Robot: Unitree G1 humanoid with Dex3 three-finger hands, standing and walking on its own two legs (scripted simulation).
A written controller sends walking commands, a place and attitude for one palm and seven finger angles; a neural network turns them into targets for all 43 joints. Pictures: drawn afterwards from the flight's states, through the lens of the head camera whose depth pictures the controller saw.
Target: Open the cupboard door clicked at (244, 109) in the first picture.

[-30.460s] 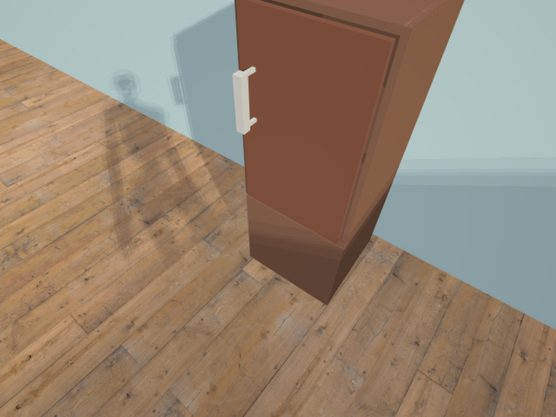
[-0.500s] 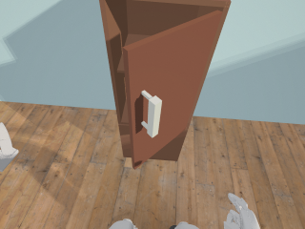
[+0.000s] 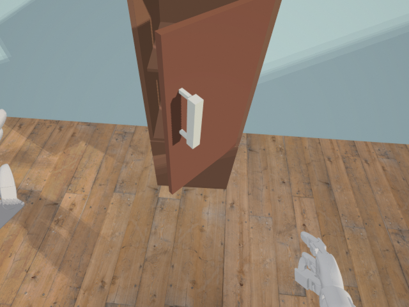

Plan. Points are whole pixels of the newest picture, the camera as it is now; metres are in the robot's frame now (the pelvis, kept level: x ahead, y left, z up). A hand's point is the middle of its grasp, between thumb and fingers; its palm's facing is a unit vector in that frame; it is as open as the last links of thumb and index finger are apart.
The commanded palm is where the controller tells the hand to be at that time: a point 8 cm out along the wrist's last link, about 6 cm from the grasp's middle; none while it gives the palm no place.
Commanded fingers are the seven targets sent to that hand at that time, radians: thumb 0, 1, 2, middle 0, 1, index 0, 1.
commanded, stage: stop stepping back and stand still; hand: left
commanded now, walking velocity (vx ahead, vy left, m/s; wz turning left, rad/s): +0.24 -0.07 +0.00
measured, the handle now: (188, 119) +0.52 +0.07 +0.03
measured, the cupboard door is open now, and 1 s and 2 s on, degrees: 45 45 45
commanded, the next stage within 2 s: let the arm hang, fingers relaxed in 0.72 s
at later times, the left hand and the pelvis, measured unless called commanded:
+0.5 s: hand out of the picture +0.08 +0.24 +0.17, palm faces +0.51 -0.77 -0.39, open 7.4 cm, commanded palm +0.02 +0.28 +0.18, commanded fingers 0.00 0.90 0.90 -0.20 -0.30 -0.20 -0.30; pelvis -0.11 -0.02 -0.01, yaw +2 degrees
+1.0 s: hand out of the picture +0.04 +0.21 -0.10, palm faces +0.16 -0.92 -0.36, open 7.4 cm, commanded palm none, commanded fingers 0.00 0.90 0.90 -0.20 -0.30 -0.20 -0.30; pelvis -0.12 -0.02 -0.02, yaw +4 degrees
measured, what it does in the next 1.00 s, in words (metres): walks backwards: right foot, then left foot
